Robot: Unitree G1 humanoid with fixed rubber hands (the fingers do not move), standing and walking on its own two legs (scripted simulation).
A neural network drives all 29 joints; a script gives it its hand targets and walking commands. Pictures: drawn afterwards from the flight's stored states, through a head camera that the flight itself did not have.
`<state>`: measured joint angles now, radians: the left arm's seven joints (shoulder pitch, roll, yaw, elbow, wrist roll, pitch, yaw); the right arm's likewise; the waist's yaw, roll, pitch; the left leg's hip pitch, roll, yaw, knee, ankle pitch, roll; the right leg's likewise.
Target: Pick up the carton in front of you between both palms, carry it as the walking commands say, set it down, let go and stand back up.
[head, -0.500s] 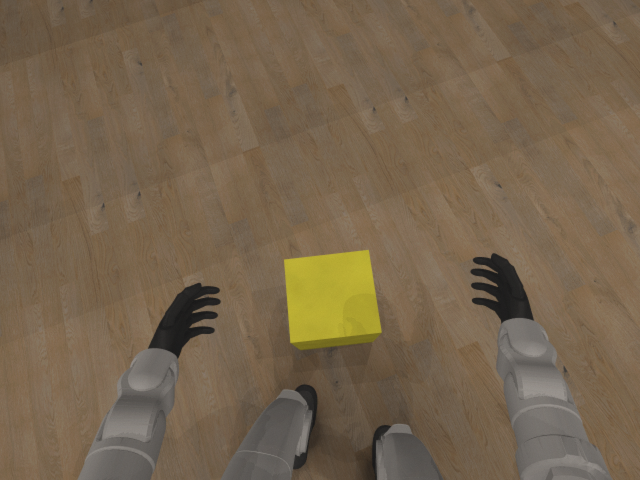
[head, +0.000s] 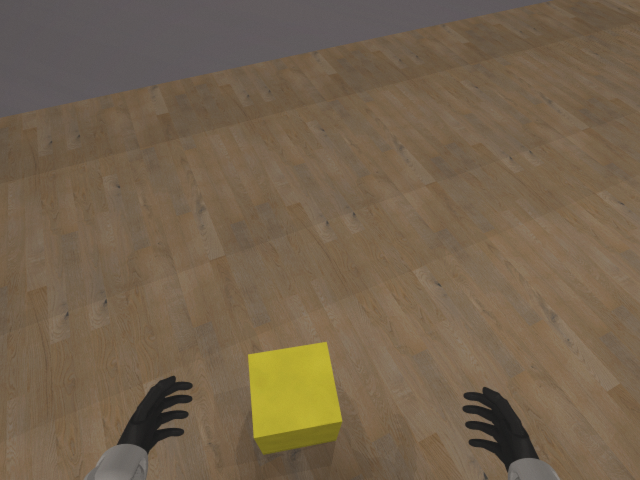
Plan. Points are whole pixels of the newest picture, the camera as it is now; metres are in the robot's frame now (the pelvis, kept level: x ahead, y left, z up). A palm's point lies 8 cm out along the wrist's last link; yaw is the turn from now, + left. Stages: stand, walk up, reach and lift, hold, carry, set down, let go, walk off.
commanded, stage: let go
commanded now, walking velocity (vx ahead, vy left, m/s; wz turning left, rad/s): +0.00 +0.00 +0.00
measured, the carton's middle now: (294, 399) +0.37 +0.07 -0.65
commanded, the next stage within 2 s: stand in 0.36 s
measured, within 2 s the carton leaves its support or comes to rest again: neither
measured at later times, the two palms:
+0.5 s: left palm (98, 469) +0.13 +0.28 -0.09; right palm out of the picture +0.13 -0.25 -0.08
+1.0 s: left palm (79, 473) +0.13 +0.31 -0.11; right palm out of the picture +0.12 -0.27 -0.08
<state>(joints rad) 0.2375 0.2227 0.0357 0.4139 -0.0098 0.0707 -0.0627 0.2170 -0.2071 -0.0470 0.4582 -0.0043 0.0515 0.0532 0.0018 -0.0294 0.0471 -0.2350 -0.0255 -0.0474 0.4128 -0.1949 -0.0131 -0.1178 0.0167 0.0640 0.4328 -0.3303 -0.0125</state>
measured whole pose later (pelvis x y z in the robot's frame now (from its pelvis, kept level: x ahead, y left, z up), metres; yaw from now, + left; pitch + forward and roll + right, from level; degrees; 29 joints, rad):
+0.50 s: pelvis -0.01 +0.01 -0.01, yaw +0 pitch -1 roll +0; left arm 0.23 0.30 0.05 0.54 0.05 0.08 0.02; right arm 0.20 -0.27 -0.04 0.65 -0.05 0.03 -0.01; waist 0.01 -0.05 0.01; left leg -0.28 -0.03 -0.05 0.55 -0.26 0.00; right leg -0.13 0.02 0.06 0.52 -0.37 0.00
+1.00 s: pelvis +0.01 +0.03 +0.00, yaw -2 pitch -1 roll +0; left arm 0.20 0.36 0.02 0.80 0.03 0.01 0.03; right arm 0.14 -0.33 -0.02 0.86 -0.03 0.00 -0.02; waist -0.01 -0.05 0.02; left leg -0.22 -0.03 -0.01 0.50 -0.26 0.03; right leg -0.07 0.01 0.10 0.43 -0.34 0.02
